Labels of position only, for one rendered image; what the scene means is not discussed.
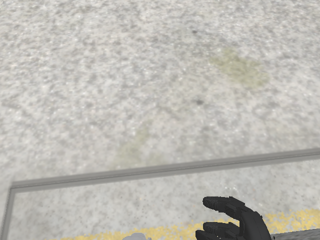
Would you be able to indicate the left robot shin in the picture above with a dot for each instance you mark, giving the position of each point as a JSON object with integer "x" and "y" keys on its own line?
{"x": 138, "y": 234}

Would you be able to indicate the robot right hand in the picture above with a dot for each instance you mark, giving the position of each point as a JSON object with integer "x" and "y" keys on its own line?
{"x": 251, "y": 224}

